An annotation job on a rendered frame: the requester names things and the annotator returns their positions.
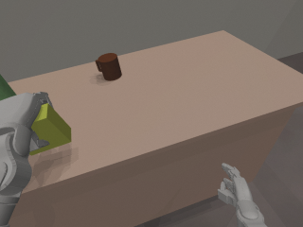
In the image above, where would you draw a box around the left robot forearm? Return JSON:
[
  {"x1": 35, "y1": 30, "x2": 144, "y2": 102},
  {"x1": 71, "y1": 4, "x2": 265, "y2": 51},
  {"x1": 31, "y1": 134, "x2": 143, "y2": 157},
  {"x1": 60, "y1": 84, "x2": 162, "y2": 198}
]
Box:
[{"x1": 0, "y1": 123, "x2": 32, "y2": 227}]

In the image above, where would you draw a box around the right robot forearm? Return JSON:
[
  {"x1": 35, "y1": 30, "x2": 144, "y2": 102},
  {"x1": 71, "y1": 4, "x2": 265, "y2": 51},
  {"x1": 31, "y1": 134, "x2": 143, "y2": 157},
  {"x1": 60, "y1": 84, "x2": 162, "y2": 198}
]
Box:
[{"x1": 236, "y1": 200, "x2": 268, "y2": 227}]

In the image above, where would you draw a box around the sponge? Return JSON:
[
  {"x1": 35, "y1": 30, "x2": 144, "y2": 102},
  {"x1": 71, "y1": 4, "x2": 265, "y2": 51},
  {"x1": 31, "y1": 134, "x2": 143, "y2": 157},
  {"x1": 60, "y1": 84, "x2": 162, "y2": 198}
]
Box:
[{"x1": 29, "y1": 103, "x2": 72, "y2": 156}]

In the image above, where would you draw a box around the robot left hand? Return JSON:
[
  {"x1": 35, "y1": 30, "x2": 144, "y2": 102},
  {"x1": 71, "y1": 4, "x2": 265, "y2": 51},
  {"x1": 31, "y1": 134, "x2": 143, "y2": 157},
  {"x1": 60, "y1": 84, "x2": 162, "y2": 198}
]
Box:
[{"x1": 0, "y1": 92, "x2": 54, "y2": 152}]

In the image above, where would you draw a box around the robot right hand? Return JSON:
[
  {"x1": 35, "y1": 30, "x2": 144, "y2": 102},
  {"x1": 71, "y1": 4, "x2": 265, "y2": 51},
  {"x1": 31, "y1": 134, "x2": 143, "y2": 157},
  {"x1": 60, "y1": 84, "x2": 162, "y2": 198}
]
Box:
[{"x1": 218, "y1": 163, "x2": 253, "y2": 207}]

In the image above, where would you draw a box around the table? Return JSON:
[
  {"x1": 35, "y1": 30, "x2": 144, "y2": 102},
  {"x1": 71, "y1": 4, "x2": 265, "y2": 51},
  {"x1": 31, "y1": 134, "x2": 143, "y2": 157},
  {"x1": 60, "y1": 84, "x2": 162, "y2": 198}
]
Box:
[{"x1": 8, "y1": 30, "x2": 303, "y2": 227}]

